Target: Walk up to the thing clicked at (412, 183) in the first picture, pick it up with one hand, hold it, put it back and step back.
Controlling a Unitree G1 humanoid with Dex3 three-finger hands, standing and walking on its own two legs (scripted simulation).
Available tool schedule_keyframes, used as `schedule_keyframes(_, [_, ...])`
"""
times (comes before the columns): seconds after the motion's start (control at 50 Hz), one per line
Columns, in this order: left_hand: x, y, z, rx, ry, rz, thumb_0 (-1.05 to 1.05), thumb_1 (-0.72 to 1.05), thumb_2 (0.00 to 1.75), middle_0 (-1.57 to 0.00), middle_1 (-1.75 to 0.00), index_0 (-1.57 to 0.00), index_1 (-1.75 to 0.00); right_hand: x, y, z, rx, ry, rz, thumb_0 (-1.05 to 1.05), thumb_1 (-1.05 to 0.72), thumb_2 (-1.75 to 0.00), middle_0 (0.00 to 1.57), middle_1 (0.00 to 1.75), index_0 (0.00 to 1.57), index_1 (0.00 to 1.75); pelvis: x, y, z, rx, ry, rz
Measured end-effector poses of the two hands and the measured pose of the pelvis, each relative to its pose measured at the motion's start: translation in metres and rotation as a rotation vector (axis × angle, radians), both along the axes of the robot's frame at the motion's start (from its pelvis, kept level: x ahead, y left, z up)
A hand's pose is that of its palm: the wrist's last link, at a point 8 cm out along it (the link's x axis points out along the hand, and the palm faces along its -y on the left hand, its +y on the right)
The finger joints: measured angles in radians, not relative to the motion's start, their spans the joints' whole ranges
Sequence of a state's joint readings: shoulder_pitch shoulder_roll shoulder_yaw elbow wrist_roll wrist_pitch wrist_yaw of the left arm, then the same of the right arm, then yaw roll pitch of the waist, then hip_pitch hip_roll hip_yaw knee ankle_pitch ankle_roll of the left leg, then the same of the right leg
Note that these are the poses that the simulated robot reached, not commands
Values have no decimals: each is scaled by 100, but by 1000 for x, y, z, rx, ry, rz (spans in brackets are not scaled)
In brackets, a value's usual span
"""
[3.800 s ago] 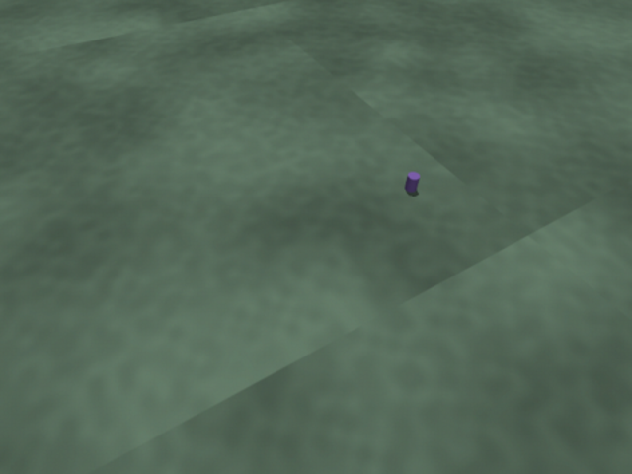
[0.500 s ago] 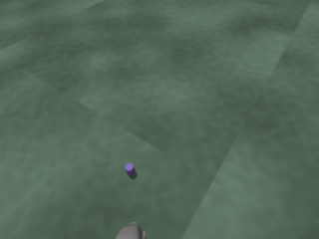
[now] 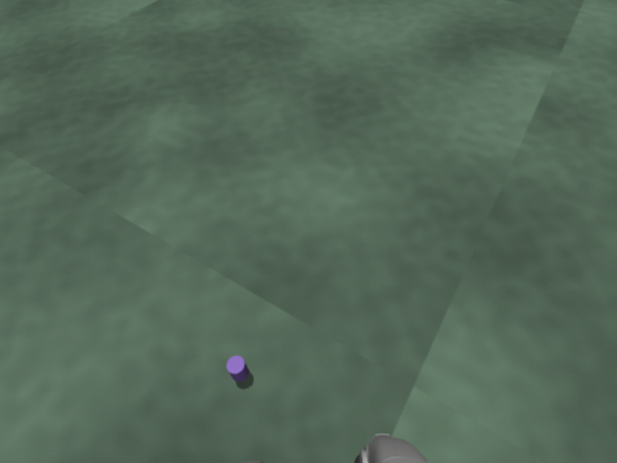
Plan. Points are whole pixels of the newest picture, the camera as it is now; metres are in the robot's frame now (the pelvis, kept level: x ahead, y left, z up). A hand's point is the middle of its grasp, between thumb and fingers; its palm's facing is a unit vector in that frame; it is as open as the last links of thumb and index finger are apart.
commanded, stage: walk up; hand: left
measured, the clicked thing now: (238, 368) +0.47 +0.25 -0.71
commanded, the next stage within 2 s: stand in 1.56 s
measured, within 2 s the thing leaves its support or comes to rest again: neither
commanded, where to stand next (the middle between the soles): +0.09 +0.01 m, yaw -1 degrees
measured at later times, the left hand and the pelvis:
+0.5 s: hand out of the picture +0.12 +0.29 -0.14, palm faces +0.00 -0.94 -0.35, open 7.4 cm; pelvis +0.06 +0.03 +0.02, yaw +0 degrees
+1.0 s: hand (117, 455) +0.16 +0.28 -0.12, palm faces -0.01 -0.93 -0.35, open 7.4 cm; pelvis +0.07 +0.03 +0.04, yaw +0 degrees
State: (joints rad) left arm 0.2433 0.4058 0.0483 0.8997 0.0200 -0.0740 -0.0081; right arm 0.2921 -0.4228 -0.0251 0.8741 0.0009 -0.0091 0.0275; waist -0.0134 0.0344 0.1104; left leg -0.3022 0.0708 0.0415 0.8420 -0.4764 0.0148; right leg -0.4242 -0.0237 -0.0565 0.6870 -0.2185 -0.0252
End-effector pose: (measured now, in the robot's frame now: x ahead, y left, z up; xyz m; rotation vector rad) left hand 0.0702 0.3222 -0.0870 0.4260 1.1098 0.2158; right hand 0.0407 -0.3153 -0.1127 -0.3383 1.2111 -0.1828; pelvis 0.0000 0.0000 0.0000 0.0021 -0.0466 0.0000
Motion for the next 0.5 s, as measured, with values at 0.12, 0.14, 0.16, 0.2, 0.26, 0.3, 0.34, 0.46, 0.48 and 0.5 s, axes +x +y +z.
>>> schedule_keyframes(0.12, [14,-7,12,-2,-20,10,1,91,90,-21,-30,-21,-30,42,8,-3,21,-11,42,1,-90,-90,20,30,20,29,15,2,7,4,4,13])
schedule_keyframes(0.14, [15,-5,13,0,-17,12,1,90,90,-21,-30,-21,-30,48,9,-2,21,-14,48,1,-90,-90,20,30,20,29,18,3,8,4,6,12])
schedule_keyframes(0.16, [15,-3,13,1,-12,14,1,90,90,-21,-30,-21,-31,53,10,0,20,-16,52,1,-90,-90,20,30,20,29,21,5,8,3,9,12])
schedule_keyframes(0.2, [16,4,10,1,0,23,1,90,90,-21,-30,-21,-31,61,13,2,13,-20,54,1,-90,-90,20,30,20,29,26,8,8,4,13,8])
schedule_keyframes(0.26, [20,17,-2,-7,22,43,1,90,90,-21,-30,-21,-31,68,18,4,-14,-28,45,1,-90,-90,20,30,20,29,33,17,3,5,13,7])
schedule_keyframes(0.3, [23,21,-9,-20,40,62,1,90,90,-21,-30,-21,-31,70,23,6,-29,-28,36,1,-90,-90,20,30,20,29,37,22,2,16,7,2])
schedule_keyframes(0.34, [26,22,-13,-38,57,70,1,91,90,-21,-30,-21,-30,73,27,10,-29,-23,29,1,-90,-90,20,30,20,29,42,26,4,2,7,3])
schedule_keyframes(0.46, [37,17,-19,-83,86,76,1,91,90,-21,-30,-20,-30,93,41,19,-16,-19,33,1,-90,-90,20,30,20,29,55,29,12,-11,7,6])
schedule_keyframes(0.48, [39,16,-19,-89,90,78,1,91,90,-21,-30,-20,-30,97,44,20,-13,-22,36,1,-90,-90,20,30,20,29,57,30,14,-11,7,6])
schedule_keyframes(0.5, [41,15,-19,-94,91,80,1,91,90,-21,-30,-20,-30,101,46,21,-10,-25,38,1,-90,-90,20,30,20,30,59,30,15,-12,7,6])
